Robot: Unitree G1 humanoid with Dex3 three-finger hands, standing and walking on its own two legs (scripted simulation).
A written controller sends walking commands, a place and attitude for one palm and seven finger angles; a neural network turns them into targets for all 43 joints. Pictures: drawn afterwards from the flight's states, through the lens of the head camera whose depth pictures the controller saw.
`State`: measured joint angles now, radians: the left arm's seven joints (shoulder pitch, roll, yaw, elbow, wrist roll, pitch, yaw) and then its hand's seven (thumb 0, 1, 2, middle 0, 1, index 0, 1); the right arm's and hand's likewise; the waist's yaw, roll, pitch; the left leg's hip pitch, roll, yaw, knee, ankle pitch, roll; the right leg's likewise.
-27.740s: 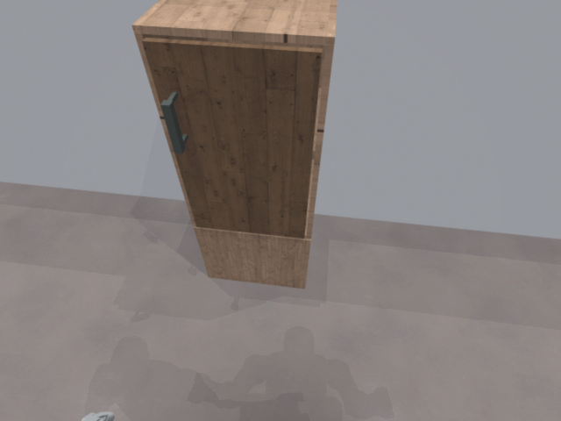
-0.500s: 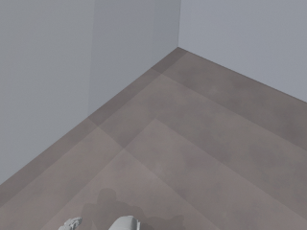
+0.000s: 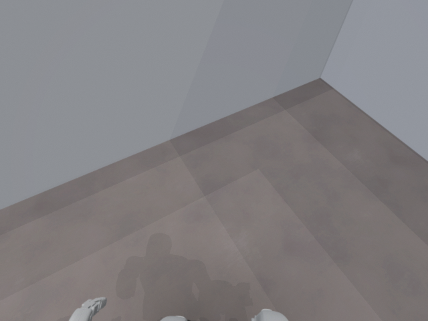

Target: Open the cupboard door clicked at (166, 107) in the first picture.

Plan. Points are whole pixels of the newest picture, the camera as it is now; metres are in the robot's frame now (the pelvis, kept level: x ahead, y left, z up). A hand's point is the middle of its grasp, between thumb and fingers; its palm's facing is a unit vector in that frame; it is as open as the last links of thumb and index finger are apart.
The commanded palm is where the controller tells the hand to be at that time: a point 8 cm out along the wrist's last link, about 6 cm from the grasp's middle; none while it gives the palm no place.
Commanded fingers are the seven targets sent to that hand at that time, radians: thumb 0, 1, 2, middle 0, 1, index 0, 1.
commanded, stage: turn to face it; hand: left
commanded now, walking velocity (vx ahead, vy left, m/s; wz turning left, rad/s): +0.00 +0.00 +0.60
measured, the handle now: out of the picture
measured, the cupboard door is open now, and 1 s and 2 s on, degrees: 54 54 54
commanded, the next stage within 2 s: none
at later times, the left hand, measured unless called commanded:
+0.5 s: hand out of the picture +0.02 +0.20 -0.18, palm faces +0.33 -0.91 -0.24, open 7.4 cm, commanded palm none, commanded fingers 0.00 0.90 0.90 -0.20 -0.30 -0.20 -0.30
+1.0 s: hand out of the picture -0.05 +0.16 -0.19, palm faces +0.60 -0.77 -0.21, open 7.4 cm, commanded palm none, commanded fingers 0.00 0.90 0.90 -0.20 -0.30 -0.20 -0.30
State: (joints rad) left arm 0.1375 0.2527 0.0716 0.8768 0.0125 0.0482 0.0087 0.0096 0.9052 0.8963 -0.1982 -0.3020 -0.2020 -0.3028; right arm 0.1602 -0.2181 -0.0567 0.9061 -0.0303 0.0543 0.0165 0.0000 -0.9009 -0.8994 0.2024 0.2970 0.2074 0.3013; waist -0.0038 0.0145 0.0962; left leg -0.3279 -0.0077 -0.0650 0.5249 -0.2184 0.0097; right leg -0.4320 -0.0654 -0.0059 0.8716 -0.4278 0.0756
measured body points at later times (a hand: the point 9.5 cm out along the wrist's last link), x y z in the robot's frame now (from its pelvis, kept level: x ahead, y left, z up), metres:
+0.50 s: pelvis +0.01 -0.02 -0.01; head +0.06 +0.02 +0.43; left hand +0.00 +0.25 -0.16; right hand +0.18 -0.24 -0.14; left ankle +0.00 +0.09 -0.74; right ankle +0.01 -0.17 -0.67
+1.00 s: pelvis +0.03 -0.03 -0.02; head +0.07 +0.02 +0.43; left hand -0.08 +0.20 -0.17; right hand +0.28 -0.17 -0.14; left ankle -0.02 +0.06 -0.74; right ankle +0.07 -0.17 -0.73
